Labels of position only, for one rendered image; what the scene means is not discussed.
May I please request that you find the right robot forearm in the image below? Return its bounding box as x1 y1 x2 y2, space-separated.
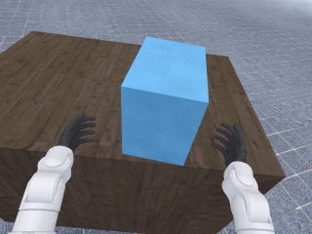
221 161 275 234

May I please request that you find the robot left hand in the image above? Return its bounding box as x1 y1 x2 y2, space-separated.
57 113 97 154

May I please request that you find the pedestal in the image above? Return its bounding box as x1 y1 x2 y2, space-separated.
0 30 286 234

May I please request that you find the carton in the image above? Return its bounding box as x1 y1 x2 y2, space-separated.
121 36 209 166

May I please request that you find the left robot forearm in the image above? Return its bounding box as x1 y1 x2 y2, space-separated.
8 145 74 234

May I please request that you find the robot right hand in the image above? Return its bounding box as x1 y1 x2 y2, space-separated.
211 122 248 168

